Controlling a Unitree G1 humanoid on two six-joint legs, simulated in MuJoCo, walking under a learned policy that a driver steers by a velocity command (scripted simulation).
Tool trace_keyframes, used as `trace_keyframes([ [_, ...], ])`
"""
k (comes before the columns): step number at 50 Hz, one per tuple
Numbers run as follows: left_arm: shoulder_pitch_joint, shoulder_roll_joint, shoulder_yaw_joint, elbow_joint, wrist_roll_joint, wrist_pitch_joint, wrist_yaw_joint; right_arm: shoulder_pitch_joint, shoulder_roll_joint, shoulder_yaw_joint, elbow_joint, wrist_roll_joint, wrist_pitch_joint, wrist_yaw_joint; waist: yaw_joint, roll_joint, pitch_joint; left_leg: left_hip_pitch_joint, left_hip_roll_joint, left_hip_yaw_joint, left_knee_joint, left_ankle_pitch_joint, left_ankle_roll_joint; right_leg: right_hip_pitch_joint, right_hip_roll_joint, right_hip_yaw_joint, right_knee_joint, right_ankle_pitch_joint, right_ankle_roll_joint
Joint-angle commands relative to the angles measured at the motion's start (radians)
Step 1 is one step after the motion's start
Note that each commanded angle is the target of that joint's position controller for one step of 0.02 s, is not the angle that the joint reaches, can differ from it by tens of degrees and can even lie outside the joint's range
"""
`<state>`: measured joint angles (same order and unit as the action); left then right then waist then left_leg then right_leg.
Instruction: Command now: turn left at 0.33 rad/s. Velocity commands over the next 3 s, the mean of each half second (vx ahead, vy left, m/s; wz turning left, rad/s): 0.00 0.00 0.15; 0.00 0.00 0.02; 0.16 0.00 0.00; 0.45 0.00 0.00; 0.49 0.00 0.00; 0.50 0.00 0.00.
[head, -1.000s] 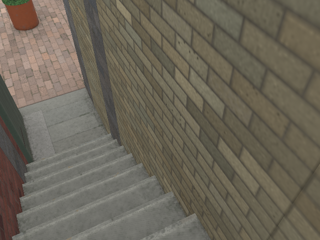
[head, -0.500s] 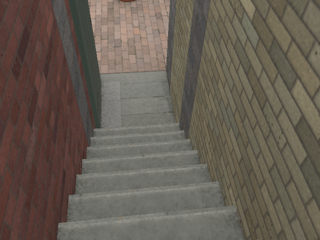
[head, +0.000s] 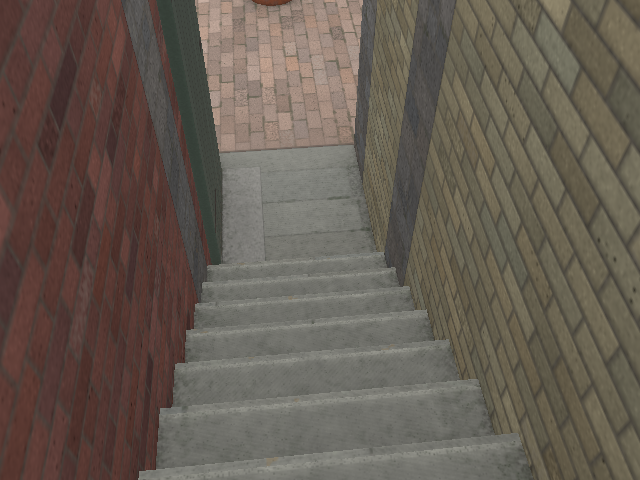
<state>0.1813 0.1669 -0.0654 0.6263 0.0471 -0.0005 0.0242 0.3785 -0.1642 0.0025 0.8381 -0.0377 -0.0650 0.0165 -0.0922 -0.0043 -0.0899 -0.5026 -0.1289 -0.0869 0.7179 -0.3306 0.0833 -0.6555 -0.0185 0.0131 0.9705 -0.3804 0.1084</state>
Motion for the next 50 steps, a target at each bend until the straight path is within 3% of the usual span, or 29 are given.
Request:
trace_keyframes([
  [1,-0.052,0.097,0.037,-0.047,-0.029,-0.032,-0.002,0.019,-0.179,-0.057,-0.058,0.005,0.017,-0.002,0.011,0.107,-0.058,0.304,0.321,-0.480,-0.221,0.414,0.279,-0.058,0.041,-0.033,-0.233,0.011,-0.038],
  [2,-0.034,0.119,0.053,-0.019,-0.034,-0.048,-0.003,-0.053,-0.167,-0.049,-0.072,-0.007,0.019,0.005,0.058,0.084,-0.077,0.227,0.292,-0.430,-0.164,0.575,0.251,0.098,0.043,-0.048,-0.312,0.173,-0.075],
  [3,0.027,0.142,0.069,0.004,-0.038,-0.055,0.003,-0.077,-0.181,-0.055,-0.082,-0.012,0.023,0.010,0.096,0.075,-0.108,0.127,0.282,-0.384,-0.144,0.655,0.232,0.281,0.041,-0.056,-0.347,0.299,-0.116],
  [4,0.090,0.213,0.097,0.025,-0.034,-0.063,0.014,-0.039,-0.165,-0.061,-0.092,-0.016,0.024,0.001,0.094,-0.019,-0.169,-0.013,0.205,-0.283,-0.040,0.483,0.141,0.522,-0.026,0.025,-0.390,0.554,-0.212],
  [5,0.201,0.285,0.129,0.054,-0.001,-0.069,0.021,-0.034,-0.067,-0.034,-0.135,-0.014,0.031,-0.010,0.131,-0.197,-0.246,-0.319,0.036,-0.099,0.191,0.001,-0.018,0.834,-0.233,0.297,-0.441,0.941,-0.456],
  [6,0.343,0.274,0.146,0.084,0.065,-0.065,0.010,-0.150,-0.088,-0.046,-0.176,-0.002,0.044,-0.037,0.248,-0.106,-0.158,-0.630,-0.060,-0.128,0.438,-0.346,-0.102,0.940,-0.374,0.544,-0.510,0.960,-0.579],
  [7,0.334,0.236,0.143,0.119,0.080,-0.052,-0.005,-0.151,-0.053,-0.030,-0.167,-0.006,0.058,-0.061,0.229,0.038,-0.045,-0.807,-0.012,-0.211,0.582,-0.263,-0.138,0.903,-0.422,0.538,-0.527,0.903,-0.549],
  [8,0.274,0.190,0.130,0.122,0.049,-0.046,-0.034,-0.076,-0.081,-0.035,-0.112,-0.011,0.070,-0.071,0.183,0.027,-0.040,-0.787,0.009,-0.242,0.705,-0.151,-0.158,0.778,-0.362,0.465,-0.514,0.890,-0.513],
  [9,0.176,0.137,0.114,0.114,0.021,-0.043,-0.065,0.000,-0.114,-0.040,-0.067,-0.028,0.074,-0.061,0.121,0.000,-0.044,-0.727,0.007,-0.224,0.769,-0.059,-0.161,0.661,-0.276,0.340,-0.486,0.932,-0.468],
  [11,0.032,0.108,0.097,0.102,0.006,-0.060,-0.107,0.110,-0.119,-0.035,-0.006,-0.063,0.072,-0.003,0.008,-0.007,-0.077,-0.506,0.029,-0.111,0.908,0.108,-0.157,0.365,-0.158,0.167,-0.483,0.851,-0.396],
  [12,-0.043,0.098,0.084,0.098,0.005,-0.070,-0.113,0.147,-0.110,-0.036,0.022,-0.062,0.069,0.028,-0.032,-0.006,-0.070,-0.378,0.059,-0.083,0.932,0.181,-0.157,0.216,-0.115,0.115,-0.506,0.700,-0.352],
  [14,-0.180,0.096,0.062,0.076,-0.019,-0.083,-0.115,0.167,-0.119,-0.040,0.061,-0.048,0.058,0.075,-0.077,-0.001,-0.037,-0.156,0.132,-0.002,0.854,0.264,-0.184,-0.019,-0.052,0.010,-0.524,0.360,-0.261],
  [15,-0.192,0.114,0.056,0.087,-0.034,-0.092,-0.106,0.136,-0.113,-0.036,0.060,-0.046,0.053,0.091,-0.070,-0.013,-0.011,-0.064,0.172,0.039,0.745,0.262,-0.198,-0.092,-0.029,-0.020,-0.538,0.220,-0.222],
  [17,-0.131,0.153,0.046,0.137,-0.045,-0.112,-0.097,0.029,-0.076,-0.015,0.038,-0.042,0.047,0.113,-0.012,-0.036,0.033,0.036,0.226,0.074,0.386,0.139,-0.232,-0.051,-0.022,-0.008,-0.529,0.027,-0.154],
  [18,-0.071,0.177,0.047,0.167,-0.051,-0.116,-0.104,-0.028,-0.071,-0.007,0.030,-0.028,0.038,0.119,0.035,-0.060,0.042,0.075,0.213,0.086,0.268,0.041,-0.252,0.005,-0.037,0.029,-0.503,-0.003,-0.146],
  [19,-0.023,0.204,0.051,0.195,-0.060,-0.116,-0.119,-0.053,-0.076,0.000,0.027,-0.012,0.028,0.120,0.052,-0.065,0.038,0.110,0.197,0.092,0.136,0.053,-0.255,0.083,-0.063,0.078,-0.458,0.082,-0.150],
  [20,-0.007,0.222,0.056,0.208,-0.072,-0.112,-0.142,-0.033,-0.099,-0.002,0.039,0.005,0.020,0.112,0.042,-0.044,0.009,0.155,0.193,0.086,-0.003,0.174,-0.232,0.170,-0.072,0.121,-0.406,0.226,-0.148],
  [21,0.028,0.244,0.071,0.211,-0.065,-0.102,-0.156,-0.035,-0.152,-0.009,0.031,0.013,0.011,0.091,0.075,-0.023,-0.050,0.162,0.185,0.041,-0.041,0.263,-0.182,0.287,-0.073,0.150,-0.375,0.332,-0.153],
  [22,0.141,0.264,0.098,0.208,-0.054,-0.092,-0.134,-0.145,-0.237,-0.018,-0.008,0.015,0.005,0.071,0.199,0.092,-0.065,0.129,0.175,0.024,-0.093,0.292,-0.094,0.341,-0.017,0.089,-0.364,0.173,-0.159],
  [23,0.132,0.288,0.111,0.202,-0.043,-0.091,-0.113,-0.205,-0.232,-0.022,-0.028,-0.003,0.003,0.067,0.211,0.102,-0.024,0.084,0.163,0.051,-0.118,0.124,-0.052,0.333,0.014,0.023,-0.400,-0.015,-0.153],
  [24,0.033,0.267,0.112,0.171,-0.035,-0.087,-0.106,-0.180,-0.186,-0.019,-0.012,0.003,0.004,0.063,0.170,0.092,0.033,-0.021,0.147,0.038,-0.163,-0.056,-0.053,0.360,0.027,-0.037,-0.394,-0.093,-0.147],
  [25,-0.013,0.234,0.110,0.168,-0.035,-0.085,-0.103,-0.153,-0.161,-0.015,0.008,0.024,0.009,0.059,0.156,0.066,0.081,-0.036,0.143,0.029,-0.185,-0.083,-0.065,0.360,0.020,-0.033,-0.405,-0.090,-0.150],
  [26,0.005,0.220,0.106,0.186,-0.045,-0.084,-0.106,-0.139,-0.158,-0.016,0.013,0.030,0.014,0.061,0.151,0.039,0.117,-0.009,0.143,0.042,-0.169,-0.070,-0.076,0.332,0.012,-0.012,-0.436,-0.051,-0.164],
  [27,0.011,0.202,0.103,0.200,-0.054,-0.083,-0.113,-0.109,-0.148,-0.016,0.023,0.025,0.017,0.066,0.133,0.035,0.114,0.030,0.144,0.056,-0.164,-0.040,-0.083,0.328,0.014,-0.004,-0.450,0.000,-0.176],
  [29,-0.004,0.181,0.104,0.202,-0.051,-0.080,-0.120,-0.078,-0.118,-0.007,0.035,0.015,0.017,0.073,0.119,0.044,0.070,0.084,0.149,0.067,-0.167,0.050,-0.077,0.372,0.027,-0.017,-0.442,0.152,-0.182],
  [32,-0.017,0.206,0.122,0.215,-0.052,-0.078,-0.114,-0.109,-0.135,-0.012,0.025,0.011,0.022,0.073,0.111,0.045,0.042,0.134,0.149,0.085,-0.173,0.159,-0.075,0.416,0.040,-0.034,-0.437,0.290,-0.171],
  [37,-0.009,0.213,0.138,0.242,-0.053,-0.076,-0.109,-0.138,-0.158,-0.020,0.029,0.010,0.034,0.069,0.106,0.027,0.052,0.184,0.151,0.101,-0.192,0.167,-0.077,0.431,0.043,-0.028,-0.471,0.320,-0.163],
  [50,0.023,0.221,0.156,0.295,-0.051,-0.064,-0.101,-0.193,-0.174,-0.025,0.067,0.007,0.050,0.057,0.121,0.021,0.072,0.225,0.150,0.123,-0.244,0.191,-0.084,0.513,0.045,-0.014,-0.527,0.400,-0.165],
])
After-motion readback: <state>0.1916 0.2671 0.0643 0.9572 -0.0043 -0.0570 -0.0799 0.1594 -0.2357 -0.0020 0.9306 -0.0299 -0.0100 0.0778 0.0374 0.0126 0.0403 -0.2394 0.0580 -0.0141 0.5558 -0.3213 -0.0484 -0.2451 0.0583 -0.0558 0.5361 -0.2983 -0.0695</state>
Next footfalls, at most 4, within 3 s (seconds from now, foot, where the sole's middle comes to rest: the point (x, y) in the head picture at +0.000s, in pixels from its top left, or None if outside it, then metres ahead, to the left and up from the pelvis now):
0.06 right None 0.06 -0.11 -0.75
0.40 left None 0.05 0.12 -0.75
1.58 left None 0.15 0.15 -0.75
1.86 right None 0.34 -0.03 -0.94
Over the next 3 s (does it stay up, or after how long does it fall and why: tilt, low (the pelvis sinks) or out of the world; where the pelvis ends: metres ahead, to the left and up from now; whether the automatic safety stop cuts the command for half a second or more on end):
stays up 0.86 0.03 -0.58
